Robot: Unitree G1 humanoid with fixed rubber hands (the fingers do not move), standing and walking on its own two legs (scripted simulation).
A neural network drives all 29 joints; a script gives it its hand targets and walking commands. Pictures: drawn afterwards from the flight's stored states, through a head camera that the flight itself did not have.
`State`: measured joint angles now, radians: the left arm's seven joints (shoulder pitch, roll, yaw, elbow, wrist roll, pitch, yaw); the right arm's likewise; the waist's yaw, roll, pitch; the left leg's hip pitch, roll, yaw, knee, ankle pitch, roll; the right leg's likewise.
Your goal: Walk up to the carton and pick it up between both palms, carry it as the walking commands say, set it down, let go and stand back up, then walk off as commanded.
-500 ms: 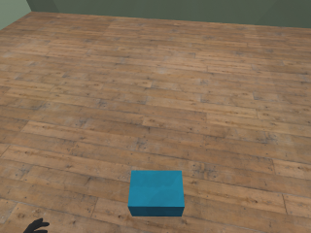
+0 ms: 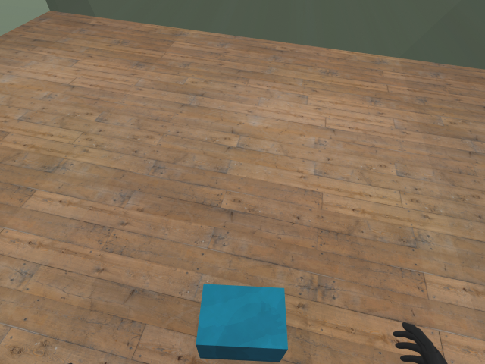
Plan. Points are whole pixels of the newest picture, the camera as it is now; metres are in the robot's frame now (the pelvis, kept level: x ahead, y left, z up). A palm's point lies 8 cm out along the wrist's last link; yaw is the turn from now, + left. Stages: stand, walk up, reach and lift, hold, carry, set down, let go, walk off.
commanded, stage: walk up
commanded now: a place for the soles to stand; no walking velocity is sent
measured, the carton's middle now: (241, 323) +0.40 -0.01 -0.67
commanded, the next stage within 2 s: reach and lift in 0.72 s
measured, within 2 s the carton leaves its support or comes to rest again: neither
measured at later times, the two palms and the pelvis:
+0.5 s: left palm out of the picture +0.12 +0.31 -0.09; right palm out of the picture +0.08 -0.33 -0.10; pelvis -0.01 +0.00 +0.01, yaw -2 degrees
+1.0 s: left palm (62, 360) +0.17 +0.31 -0.09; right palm (418, 363) +0.18 -0.29 -0.08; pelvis +0.00 +0.02 -0.01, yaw +0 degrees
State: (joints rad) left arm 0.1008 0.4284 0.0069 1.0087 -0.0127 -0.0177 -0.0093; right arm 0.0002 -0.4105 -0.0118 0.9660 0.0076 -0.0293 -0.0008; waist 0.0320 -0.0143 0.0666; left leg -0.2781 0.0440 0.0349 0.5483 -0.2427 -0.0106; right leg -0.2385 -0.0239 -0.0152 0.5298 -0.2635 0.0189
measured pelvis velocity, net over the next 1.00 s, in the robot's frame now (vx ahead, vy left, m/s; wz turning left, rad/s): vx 0.00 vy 0.02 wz -0.01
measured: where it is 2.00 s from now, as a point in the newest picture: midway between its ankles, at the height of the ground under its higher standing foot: outside the picture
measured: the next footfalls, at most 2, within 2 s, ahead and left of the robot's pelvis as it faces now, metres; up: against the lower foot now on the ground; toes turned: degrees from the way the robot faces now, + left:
none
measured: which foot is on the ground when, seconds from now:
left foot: down 0.00-1.00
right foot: down 0.00-1.00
